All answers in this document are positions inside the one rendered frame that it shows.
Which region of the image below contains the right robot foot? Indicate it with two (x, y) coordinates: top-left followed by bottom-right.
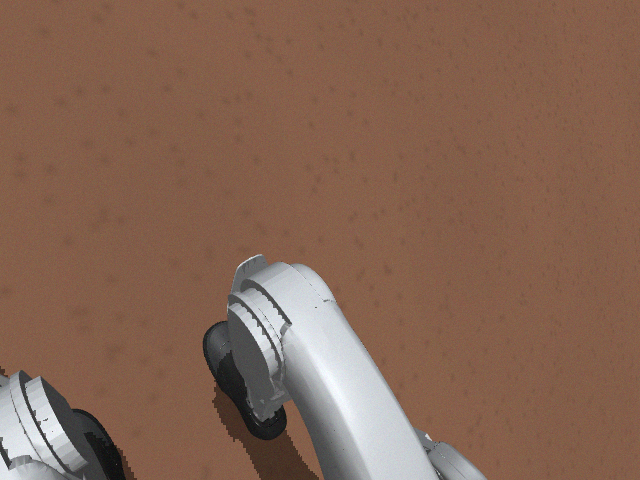
(203, 321), (287, 440)

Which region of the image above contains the right robot hand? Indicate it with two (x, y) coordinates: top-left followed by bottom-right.
(413, 427), (488, 480)

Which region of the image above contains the left robot foot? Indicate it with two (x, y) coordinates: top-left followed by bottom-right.
(72, 409), (126, 480)

